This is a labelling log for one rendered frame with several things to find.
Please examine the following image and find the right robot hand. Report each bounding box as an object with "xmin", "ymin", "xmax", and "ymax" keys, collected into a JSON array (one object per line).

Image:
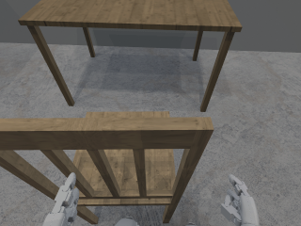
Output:
[{"xmin": 220, "ymin": 174, "xmax": 260, "ymax": 226}]

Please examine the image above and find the chair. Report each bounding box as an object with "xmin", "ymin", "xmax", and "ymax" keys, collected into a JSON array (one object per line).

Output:
[{"xmin": 0, "ymin": 111, "xmax": 214, "ymax": 225}]

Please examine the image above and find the table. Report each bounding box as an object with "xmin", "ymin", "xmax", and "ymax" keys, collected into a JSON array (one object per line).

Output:
[{"xmin": 18, "ymin": 0, "xmax": 243, "ymax": 112}]

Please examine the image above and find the left robot hand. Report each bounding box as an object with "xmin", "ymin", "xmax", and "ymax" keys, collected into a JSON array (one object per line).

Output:
[{"xmin": 42, "ymin": 172, "xmax": 80, "ymax": 226}]

